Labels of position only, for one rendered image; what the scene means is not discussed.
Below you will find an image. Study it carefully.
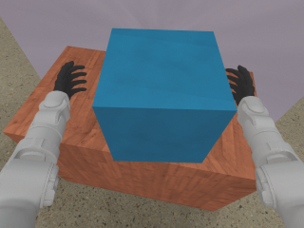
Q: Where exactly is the right robot forearm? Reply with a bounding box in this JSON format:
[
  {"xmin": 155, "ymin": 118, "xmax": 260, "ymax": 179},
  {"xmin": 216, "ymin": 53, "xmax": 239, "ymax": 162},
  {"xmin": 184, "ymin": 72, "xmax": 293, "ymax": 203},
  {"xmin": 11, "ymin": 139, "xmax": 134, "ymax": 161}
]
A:
[{"xmin": 237, "ymin": 96, "xmax": 304, "ymax": 168}]

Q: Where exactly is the carton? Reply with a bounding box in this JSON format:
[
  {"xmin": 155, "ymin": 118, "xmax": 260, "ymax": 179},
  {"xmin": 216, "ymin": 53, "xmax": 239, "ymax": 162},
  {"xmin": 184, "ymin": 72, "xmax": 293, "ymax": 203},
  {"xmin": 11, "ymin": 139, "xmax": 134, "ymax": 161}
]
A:
[{"xmin": 92, "ymin": 28, "xmax": 238, "ymax": 163}]

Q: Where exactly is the pedestal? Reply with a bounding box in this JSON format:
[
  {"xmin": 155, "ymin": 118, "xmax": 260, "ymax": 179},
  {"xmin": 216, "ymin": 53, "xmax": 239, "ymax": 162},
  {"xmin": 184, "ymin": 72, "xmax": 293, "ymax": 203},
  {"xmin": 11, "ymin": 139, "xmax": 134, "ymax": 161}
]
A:
[{"xmin": 3, "ymin": 46, "xmax": 257, "ymax": 212}]

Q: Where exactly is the robot left upper arm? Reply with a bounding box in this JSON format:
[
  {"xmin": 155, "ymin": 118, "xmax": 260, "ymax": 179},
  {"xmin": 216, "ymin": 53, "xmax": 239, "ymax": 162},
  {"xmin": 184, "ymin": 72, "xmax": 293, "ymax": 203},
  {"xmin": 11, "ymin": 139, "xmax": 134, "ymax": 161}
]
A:
[{"xmin": 0, "ymin": 158, "xmax": 59, "ymax": 228}]

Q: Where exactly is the left robot forearm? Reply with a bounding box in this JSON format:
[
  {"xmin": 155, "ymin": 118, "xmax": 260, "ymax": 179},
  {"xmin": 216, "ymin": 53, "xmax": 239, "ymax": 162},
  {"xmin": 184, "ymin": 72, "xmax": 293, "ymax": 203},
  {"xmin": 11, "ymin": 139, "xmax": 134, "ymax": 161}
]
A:
[{"xmin": 0, "ymin": 90, "xmax": 71, "ymax": 183}]

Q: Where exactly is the robot right hand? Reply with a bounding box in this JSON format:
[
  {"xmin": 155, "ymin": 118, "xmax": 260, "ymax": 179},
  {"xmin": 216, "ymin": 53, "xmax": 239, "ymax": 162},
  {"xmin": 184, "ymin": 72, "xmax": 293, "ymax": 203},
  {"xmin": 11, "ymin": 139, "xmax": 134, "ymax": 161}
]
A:
[{"xmin": 225, "ymin": 66, "xmax": 255, "ymax": 106}]

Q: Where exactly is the robot right upper arm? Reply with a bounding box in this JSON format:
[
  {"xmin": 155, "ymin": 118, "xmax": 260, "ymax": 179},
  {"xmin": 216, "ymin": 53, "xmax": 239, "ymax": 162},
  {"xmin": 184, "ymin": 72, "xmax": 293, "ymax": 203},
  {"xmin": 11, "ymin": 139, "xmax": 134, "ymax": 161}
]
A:
[{"xmin": 255, "ymin": 161, "xmax": 304, "ymax": 228}]

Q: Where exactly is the robot left hand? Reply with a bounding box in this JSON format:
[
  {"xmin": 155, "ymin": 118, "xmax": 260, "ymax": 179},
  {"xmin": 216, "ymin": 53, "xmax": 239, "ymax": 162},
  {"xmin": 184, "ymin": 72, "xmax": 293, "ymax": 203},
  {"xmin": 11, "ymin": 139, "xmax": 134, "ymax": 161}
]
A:
[{"xmin": 53, "ymin": 61, "xmax": 86, "ymax": 99}]

